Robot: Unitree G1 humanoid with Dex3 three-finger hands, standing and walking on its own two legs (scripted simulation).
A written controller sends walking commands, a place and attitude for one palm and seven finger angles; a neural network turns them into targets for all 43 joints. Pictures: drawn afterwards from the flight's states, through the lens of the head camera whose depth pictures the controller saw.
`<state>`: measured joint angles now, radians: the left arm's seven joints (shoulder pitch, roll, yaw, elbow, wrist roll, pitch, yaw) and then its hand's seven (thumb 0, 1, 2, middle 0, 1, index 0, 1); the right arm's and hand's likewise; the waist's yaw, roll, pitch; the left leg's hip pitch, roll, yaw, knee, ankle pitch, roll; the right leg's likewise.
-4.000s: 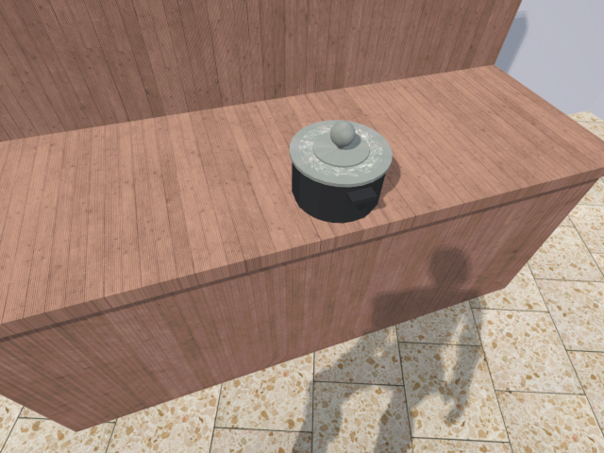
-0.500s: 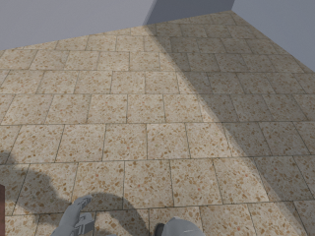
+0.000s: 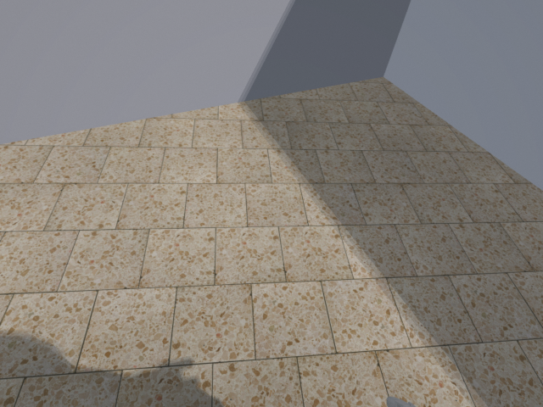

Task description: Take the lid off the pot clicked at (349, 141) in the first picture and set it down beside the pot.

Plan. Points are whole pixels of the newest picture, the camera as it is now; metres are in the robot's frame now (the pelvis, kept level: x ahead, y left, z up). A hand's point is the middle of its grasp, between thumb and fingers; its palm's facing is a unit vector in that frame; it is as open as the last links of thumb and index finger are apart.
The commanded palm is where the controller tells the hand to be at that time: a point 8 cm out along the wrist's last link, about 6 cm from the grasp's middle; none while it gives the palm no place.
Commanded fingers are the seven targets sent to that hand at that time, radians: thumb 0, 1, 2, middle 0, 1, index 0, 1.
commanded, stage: turn to face it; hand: left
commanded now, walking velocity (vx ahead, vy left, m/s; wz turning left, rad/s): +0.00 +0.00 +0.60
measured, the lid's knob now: out of the picture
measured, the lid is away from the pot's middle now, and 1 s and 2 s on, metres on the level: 0.00 0.00 0.00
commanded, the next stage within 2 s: none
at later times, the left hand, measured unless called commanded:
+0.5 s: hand out of the picture +0.06 +0.17 -0.13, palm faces +0.31 -0.90 -0.29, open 7.4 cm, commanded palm none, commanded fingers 0.00 0.90 0.90 -0.20 -0.30 -0.20 -0.30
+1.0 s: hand out of the picture -0.10 +0.18 -0.18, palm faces +0.63 -0.74 -0.23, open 7.4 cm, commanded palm none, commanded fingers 0.00 0.90 0.90 -0.20 -0.30 -0.20 -0.30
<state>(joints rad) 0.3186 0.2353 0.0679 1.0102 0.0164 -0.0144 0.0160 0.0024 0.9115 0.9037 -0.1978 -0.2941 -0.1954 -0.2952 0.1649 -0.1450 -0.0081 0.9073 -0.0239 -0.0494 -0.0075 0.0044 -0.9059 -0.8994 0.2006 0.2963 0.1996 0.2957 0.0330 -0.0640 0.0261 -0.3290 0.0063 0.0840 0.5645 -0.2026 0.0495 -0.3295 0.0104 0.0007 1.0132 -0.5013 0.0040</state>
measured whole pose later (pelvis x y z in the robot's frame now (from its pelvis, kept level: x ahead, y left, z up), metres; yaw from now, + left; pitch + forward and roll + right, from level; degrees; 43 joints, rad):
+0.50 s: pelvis +0.02 -0.05 +0.01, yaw +17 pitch +0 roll +2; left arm 0.19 0.18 0.07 0.88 0.02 0.01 0.03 0.00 0.91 0.90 -0.20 -0.29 -0.20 -0.30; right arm 0.26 -0.24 -0.11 0.96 -0.02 0.07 0.01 0.01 -0.91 -0.90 0.20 0.30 0.20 0.30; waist -0.04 0.02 0.05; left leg -0.56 -0.05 -0.02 1.04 -0.42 -0.04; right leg -0.21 -0.03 -0.06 0.51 -0.30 -0.04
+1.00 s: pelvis +0.00 -0.02 +0.00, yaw +36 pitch -1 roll +0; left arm 0.24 0.28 0.09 0.91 0.02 0.07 0.01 0.00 0.91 0.90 -0.20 -0.29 -0.20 -0.30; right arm 0.08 -0.21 -0.05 0.85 -0.01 0.02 0.01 0.01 -0.91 -0.90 0.20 0.30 0.20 0.30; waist 0.04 -0.08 0.12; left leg -0.33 -0.03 0.05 0.61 -0.28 0.06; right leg -0.46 -0.11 -0.04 1.15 -0.47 0.06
